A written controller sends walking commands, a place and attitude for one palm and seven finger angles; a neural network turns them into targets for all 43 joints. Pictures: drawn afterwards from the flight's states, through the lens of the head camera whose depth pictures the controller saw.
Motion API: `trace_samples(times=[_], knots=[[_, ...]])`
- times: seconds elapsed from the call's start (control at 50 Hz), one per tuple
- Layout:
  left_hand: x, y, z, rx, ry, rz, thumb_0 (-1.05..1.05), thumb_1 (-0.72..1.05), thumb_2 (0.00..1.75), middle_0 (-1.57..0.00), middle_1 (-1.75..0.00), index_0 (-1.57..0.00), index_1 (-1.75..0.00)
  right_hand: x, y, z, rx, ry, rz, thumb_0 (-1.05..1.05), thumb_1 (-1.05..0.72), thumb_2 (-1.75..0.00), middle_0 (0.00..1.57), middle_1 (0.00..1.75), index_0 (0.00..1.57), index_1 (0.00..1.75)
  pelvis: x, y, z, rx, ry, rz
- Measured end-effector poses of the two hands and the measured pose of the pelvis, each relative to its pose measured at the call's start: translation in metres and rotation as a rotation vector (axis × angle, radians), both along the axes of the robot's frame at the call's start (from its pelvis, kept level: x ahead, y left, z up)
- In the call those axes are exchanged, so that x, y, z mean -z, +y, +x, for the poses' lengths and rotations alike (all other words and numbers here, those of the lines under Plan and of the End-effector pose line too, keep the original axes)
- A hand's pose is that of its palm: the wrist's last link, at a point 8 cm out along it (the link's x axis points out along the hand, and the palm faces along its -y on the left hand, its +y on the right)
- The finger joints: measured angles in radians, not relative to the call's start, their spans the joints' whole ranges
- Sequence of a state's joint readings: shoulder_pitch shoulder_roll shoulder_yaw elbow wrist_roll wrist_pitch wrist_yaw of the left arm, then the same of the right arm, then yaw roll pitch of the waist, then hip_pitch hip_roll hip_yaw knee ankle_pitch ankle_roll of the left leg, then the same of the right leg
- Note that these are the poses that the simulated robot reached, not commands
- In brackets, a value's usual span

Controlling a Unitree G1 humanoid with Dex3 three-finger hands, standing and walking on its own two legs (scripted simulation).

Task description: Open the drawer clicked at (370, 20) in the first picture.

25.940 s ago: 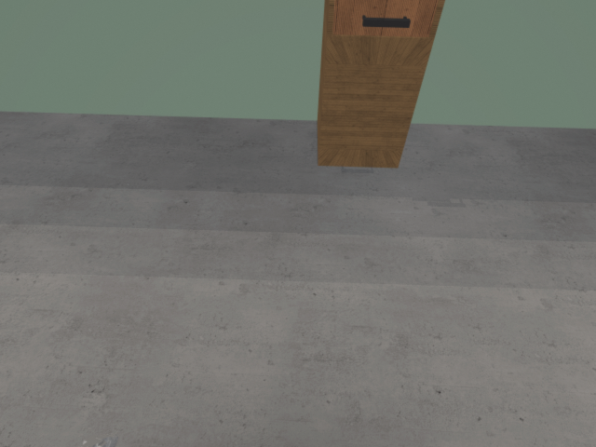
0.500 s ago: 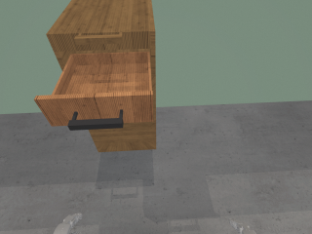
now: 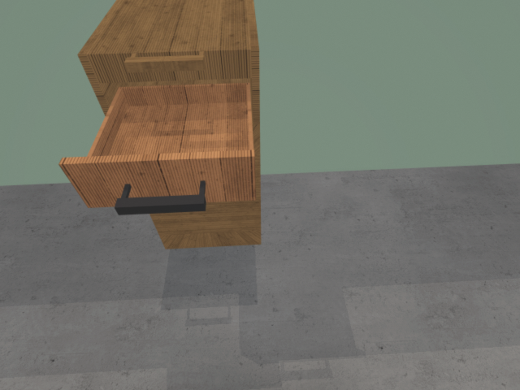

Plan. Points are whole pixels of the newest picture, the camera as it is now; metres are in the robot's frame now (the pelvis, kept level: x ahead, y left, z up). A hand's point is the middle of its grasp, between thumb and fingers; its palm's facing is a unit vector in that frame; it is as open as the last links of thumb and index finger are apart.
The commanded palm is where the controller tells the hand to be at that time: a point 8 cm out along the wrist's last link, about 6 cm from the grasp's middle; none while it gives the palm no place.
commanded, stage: let the arm hang, fingers relaxed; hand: left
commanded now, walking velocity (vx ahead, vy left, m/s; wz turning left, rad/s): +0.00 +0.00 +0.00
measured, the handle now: (163, 196) +0.48 +0.23 -0.02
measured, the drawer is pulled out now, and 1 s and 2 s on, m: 0.30 0.30 0.30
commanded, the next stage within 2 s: look to check the result in 0.38 s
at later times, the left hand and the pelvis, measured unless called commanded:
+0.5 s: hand out of the picture +0.00 +0.15 -0.17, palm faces +0.05 -0.98 -0.18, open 7.3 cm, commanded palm none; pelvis +0.01 -0.01 +0.00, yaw +0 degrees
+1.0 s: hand out of the picture +0.02 +0.15 -0.17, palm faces +0.04 -0.98 -0.19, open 7.4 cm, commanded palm none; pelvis +0.02 -0.01 +0.00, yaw -1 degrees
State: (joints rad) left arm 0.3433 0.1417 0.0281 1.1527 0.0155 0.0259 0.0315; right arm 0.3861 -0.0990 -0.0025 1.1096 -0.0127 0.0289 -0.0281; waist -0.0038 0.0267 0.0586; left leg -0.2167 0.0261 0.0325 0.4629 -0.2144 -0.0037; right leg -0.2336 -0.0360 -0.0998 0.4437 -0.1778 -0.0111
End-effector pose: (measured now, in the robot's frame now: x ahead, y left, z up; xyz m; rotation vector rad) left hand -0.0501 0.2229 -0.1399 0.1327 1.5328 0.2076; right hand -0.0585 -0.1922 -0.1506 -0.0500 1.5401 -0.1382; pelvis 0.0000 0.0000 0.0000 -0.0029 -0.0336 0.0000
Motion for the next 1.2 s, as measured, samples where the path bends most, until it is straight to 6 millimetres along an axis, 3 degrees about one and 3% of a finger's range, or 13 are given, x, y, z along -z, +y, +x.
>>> trace_samples(times=[0.2,0.64,0.94,1.2], knots=[[0.005,-0.017,0.046,0.032,-0.125,-0.020,0.02,0.92,0.90,-0.20,-0.29,-0.20,-0.30,0.004,0.005,0.026,0.017,-0.089,0.018,0.01,-0.91,-0.90,0.20,0.29,0.20,0.30,0.001,-0.005,0.001,0.009,0.000,0.004],[0.004,-0.020,0.045,0.014,-0.073,-0.030,0.01,0.91,0.90,-0.20,-0.29,-0.20,-0.30,-0.003,-0.019,0.036,0.001,-0.054,-0.036,0.01,-0.91,-0.90,0.20,0.29,0.20,0.30,-0.002,-0.009,0.013,0.007,0.001,0.001],[0.001,-0.021,0.065,0.027,-0.103,-0.019,0.01,0.91,0.90,-0.20,-0.29,-0.20,-0.30,-0.001,-0.018,0.057,-0.003,-0.085,-0.022,0.01,-0.91,-0.90,0.20,0.29,0.20,0.30,-0.003,-0.012,0.022,0.010,0.001,0.001],[0.000,-0.021,0.075,0.030,-0.111,-0.013,0.01,0.91,0.90,-0.20,-0.29,-0.20,-0.30,-0.002,-0.025,0.063,-0.005,-0.081,-0.033,0.01,-0.91,-0.90,0.20,0.29,0.20,0.30,-0.004,-0.015,0.029,0.009,0.001,0.001]])
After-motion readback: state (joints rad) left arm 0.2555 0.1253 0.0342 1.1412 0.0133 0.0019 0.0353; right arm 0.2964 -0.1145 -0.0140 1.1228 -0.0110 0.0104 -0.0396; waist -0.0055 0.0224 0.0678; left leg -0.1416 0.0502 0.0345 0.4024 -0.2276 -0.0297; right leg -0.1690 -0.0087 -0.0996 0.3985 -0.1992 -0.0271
